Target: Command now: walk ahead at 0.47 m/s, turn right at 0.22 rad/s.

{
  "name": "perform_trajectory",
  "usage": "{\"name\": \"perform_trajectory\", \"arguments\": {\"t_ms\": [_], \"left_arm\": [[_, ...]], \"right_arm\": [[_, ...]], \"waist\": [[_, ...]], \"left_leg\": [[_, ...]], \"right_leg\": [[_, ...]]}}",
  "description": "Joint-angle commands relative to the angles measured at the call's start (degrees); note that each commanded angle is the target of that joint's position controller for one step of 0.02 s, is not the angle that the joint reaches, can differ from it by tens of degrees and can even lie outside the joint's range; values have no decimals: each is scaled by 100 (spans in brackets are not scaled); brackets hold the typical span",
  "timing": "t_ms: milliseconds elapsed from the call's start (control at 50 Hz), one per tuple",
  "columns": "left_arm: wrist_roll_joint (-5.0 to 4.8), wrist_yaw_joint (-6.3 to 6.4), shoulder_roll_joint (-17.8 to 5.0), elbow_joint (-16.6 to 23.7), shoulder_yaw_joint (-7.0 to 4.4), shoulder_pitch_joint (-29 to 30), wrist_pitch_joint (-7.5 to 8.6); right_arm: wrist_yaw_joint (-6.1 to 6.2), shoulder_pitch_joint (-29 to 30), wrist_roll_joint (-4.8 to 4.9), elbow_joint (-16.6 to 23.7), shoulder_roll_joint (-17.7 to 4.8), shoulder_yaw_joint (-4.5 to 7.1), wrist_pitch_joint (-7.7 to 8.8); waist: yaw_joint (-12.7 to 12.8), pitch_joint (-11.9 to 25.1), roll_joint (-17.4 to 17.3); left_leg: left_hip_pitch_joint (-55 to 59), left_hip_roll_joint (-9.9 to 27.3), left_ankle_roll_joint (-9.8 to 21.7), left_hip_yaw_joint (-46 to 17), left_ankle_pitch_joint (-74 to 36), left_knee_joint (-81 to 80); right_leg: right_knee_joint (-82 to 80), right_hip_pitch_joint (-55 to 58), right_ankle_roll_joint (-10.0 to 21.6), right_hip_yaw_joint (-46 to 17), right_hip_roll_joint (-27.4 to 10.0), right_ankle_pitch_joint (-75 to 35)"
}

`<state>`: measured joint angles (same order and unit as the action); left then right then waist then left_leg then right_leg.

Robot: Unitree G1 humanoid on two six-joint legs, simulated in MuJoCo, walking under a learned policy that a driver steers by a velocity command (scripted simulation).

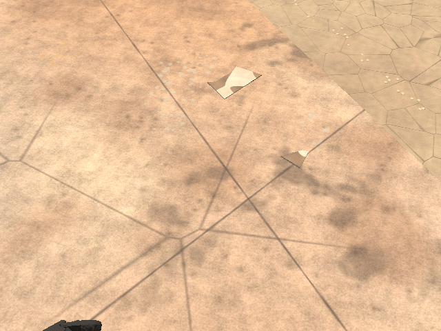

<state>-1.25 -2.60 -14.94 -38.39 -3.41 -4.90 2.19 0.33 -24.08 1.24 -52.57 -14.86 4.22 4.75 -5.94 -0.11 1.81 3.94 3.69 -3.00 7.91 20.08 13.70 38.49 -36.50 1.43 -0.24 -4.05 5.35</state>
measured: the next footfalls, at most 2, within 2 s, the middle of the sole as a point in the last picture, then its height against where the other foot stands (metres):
right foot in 0.06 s outside the picture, level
left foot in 0.58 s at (177, 329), level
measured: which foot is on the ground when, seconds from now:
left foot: down 0.00-0.06, up 0.08-0.56, down 0.58-1.00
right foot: up 0.00-0.04, down 0.06-0.56, up 0.58-1.00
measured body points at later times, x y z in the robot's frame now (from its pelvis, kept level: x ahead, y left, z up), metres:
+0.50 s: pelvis +0.27 -0.04 +0.00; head +0.30 -0.03 +0.45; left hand +0.28 +0.24 -0.13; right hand +0.49 -0.26 -0.10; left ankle +0.45 +0.11 -0.70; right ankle +0.16 -0.14 -0.73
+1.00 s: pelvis +0.43 -0.02 +0.00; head +0.46 +0.01 +0.45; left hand +0.45 +0.30 -0.11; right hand +0.70 -0.21 -0.08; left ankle +0.45 +0.08 -0.73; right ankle +0.54 -0.15 -0.71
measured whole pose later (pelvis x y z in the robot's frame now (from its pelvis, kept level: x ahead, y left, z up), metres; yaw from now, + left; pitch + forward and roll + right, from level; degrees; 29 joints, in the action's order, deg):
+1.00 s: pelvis +0.43 -0.02 +0.00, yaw +26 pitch +4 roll -1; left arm 0.1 2.0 -16.5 -41.5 -3.2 -7.7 0.6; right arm 1.4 -9.6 0.1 -34.4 -17.9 4.6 -2.2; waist -1.3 -1.3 0.2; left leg -23.9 -8.4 3.4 -10.3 8.8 30.1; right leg 42.5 -28.3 -4.5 -7.5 0.2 17.5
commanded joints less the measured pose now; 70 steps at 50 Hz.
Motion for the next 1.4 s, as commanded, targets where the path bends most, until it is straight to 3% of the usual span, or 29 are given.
{"name": "perform_trajectory", "arguments": {"t_ms": [20, 60, 80, 100, 120, 140, 180, 220, 420, 480, 540, 560, 580, 600, 620, 640, 660, 720, 800, 920, 1040, 1060, 1080, 1100, 1120, 1160, 1280, 1360, 1400], "left_arm": [[-6, -47, -509, 566, -132, 430, 132], [4, 36, -1011, 52, -420, -1276, 116], [86, 152, -1580, -107, -563, -2225, 70], [86, 136, -1754, -147, -505, -2285, 90], [111, 112, -1221, -161, -362, -2111, 145], [89, 111, -1011, -194, -285, -1762, 179], [124, 88, -634, -169, -175, -1002, 237], [171, 80, -485, -232, -170, -744, 351], [178, 343, -770, -646, -234, -950, 425], [94, 446, -974, -709, -287, -1108, 227], [17, 552, -1189, -578, -358, -899, 19], [-8, 556, -1138, -517, -334, -777, -12], [118, 526, -883, -423, -236, -1008, 36], [397, 399, -160, -325, -24, -1880, 119], [209, 289, -707, -336, -63, -1758, 221], [10, 273, -959, -174, -136, -1076, 219], [45, 333, -895, -83, -124, -766, 168], [157, 456, -899, -66, -174, -821, -93], [220, 550, -650, -89, -103, -824, -144], [147, 523, -661, 64, -104, -281, -155], [95, 365, -763, 11, -206, -612, 69], [167, 369, -1064, -4, -298, -778, 71], [291, 413, -1605, 84, -406, -518, -8], [420, 391, -1408, 70, -392, -666, -25], [366, 411, -1118, 175, -313, -514, -24], [182, 434, -820, 220, -228, -242, -64], [159, 448, -896, 99, -217, -348, -226], [50, 390, -1004, -11, -219, -460, -259], [18, 360, -806, -145, -131, -747, -190]], "right_arm": [[-2, 189, 95, 258, -1265, 258, -13], [34, 146, 62, 225, -1120, 172, -41], [19, 44, -109, 470, -676, 14, 16], [-36, -350, -71, 499, -222, -153, 176], [-53, 235, 161, 543, -808, 24, 248], [-52, 632, 215, 691, -892, 50, 264], [2, 716, 41, 644, -788, 79, 173], [-19, 407, 75, 546, -569, 60, -20], [-224, 1916, -100, 1174, -211, -85, -63], [-388, 2088, -97, 1471, -306, -59, -65], [-455, 1211, -94, 1466, -767, 149, -98], [-388, 512, -96, 1329, -1039, 287, -89], [-236, 169, -121, 1335, -1482, 407, -116], [-167, 510, -220, 1532, -1928, 414, -141], [-218, 394, -230, 1760, -1684, 354, -157], [-231, 752, -174, 1856, -1389, 298, -178], [-204, 1086, -48, 1860, -1118, 230, -217], [-126, 1530, -153, 2015, -968, 177, -313], [5, 1454, -153, 2031, -1180, 261, -363], [149, 1578, -108, 2196, -1175, 266, -605], [126, 1606, -23, 2301, -1066, 240, -713], [133, 1465, -25, 2326, -867, 184, -721], [107, 1110, -38, 2390, -612, 126, -700], [82, 1321, -104, 2475, -1063, 247, -600], [72, 1265, -104, 2342, -1340, 349, -578], [113, 1147, -80, 2088, -1123, 326, -687], [54, 1613, -70, 2234, -446, 30, -711], [0, 1450, -45, 2109, -529, 59, -695], [8, 1302, -125, 2044, -615, 63, -678]], "waist": [[445, -430, -996], [1345, 674, -823], [1556, 1631, 282], [1207, 2525, 1378], [1387, 1931, 752], [1256, 1092, 649], [810, 397, 350], [531, 261, 507], [812, -570, -47], [840, -379, 89], [334, 276, 327], [-51, 642, 189], [-122, 1146, -542], [684, 1840, -1794], [251, 3024, -1069], [156, 2351, -537], [335, 1500, -73], [770, 699, -315], [763, 930, -521], [547, 760, -953], [736, 746, -1155], [707, 836, -743], [285, 693, 919], [533, 627, 1548], [542, 595, 955], [490, 435, 478], [714, 535, 973], [704, 505, 1086], [646, 485, 755]], "left_leg": [[-397, 1377, 1074, -627, -3230, 34], [-1096, 962, 749, -86, -4666, 2203], [-2987, 524, 421, 51, -2517, 4428], [-4207, -330, 293, -912, 1406, 5887], [-4778, -75, 372, -1398, 1196, 6435], [-5029, 171, 468, -1245, 687, 6378], [-4508, 567, 482, -1238, -235, 5739], [-4033, 653, 461, -1316, -669, 5583], [-4138, 148, 408, -778, -2944, 2632], [-4099, -47, 530, -507, -2462, 2210], [-3090, -567, 823, -216, -1598, 2067], [-2106, -748, 1003, -267, -2068, 1549], [-659, -72, 1318, -1268, -4170, 1529], [1205, 1388, 2483, -3569, -6882, 2125], [1514, 1781, 2972, -4691, -5604, 1441], [925, 1485, 2650, -4030, -4560, 1131], [43, 1174, 2313, -3523, -3691, 942], [-1886, 686, 2000, -2955, -2872, 452], [-2102, 454, 1906, -2636, -3371, 606], [-2206, 181, 1547, -3099, -750, 558], [-1934, 21, 1257, -3596, -1589, 1287], [-2393, -275, 977, -3310, -831, 1818], [-3485, -1177, 576, -2116, 1009, 2995], [-4055, -1197, 272, -1632, 1764, 4334], [-4059, -965, 135, -1755, 1438, 5122], [-4080, -907, -66, -1665, 898, 5625], [-3100, -596, -214, -1024, 614, 3700], [-2035, -563, -25, -693, -222, 1694], [-955, -406, 282, -976, -1479, 521]], "right_leg": [[-580, 794, 320, 433, 364, 500], [-770, 3394, 669, 520, 595, 125], [-692, 5529, 1206, -1487, -849, 396], [-1779, 6166, 1896, -4131, -1952, 1348], [-2037, 5674, 1608, -3768, -1822, 1439], [-2063, 4863, 1359, -2769, -1632, 982], [-2410, 3406, 1085, -1608, -1152, 432], [-2837, 2810, 1053, -1036, -1007, 187], [-3014, 2873, 709, 954, -800, -2117], [-2353, 3615, 604, 1080, -991, -3203], [-811, 4004, 379, 1112, -968, -4779], [294, 3710, 188, 1185, -731, -4353], [1975, 2604, -164, 1212, -308, -2129], [4159, 462, -561, 595, 759, 3596], [4856, 117, -505, -659, 825, 3595], [4648, -156, -384, -734, 551, 3009], [4162, -354, -371, -591, 345, 2504], [3221, 428, -406, -538, 136, 1987], [2161, 595, -621, -465, 271, 1621], [922, 719, -677, -608, 417, 1049], [-1380, 1919, -332, -482, 536, 570], [-1726, 2606, -74, -967, -190, 195], [-1848, 3096, 668, -2229, -1458, -1087], [-2015, 2876, 1444, -3115, -2046, -1703], [-1869, 2827, 1451, -2716, -1885, -1782], [-1639, 2837, 985, -1725, -1194, -1738], [-1627, 2939, 986, -854, -794, -1865], [-1473, 2792, 987, -965, -877, -1537], [-1351, 2240, 502, -872, -700, -830]]}}
Velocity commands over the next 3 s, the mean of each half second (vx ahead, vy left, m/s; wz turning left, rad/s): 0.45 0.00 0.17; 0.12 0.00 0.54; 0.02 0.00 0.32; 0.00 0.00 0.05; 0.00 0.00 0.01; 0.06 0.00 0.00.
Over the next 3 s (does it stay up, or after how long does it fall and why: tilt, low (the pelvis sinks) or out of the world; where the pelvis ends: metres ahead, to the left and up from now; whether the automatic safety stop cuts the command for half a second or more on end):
stays up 0.50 -0.01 0.00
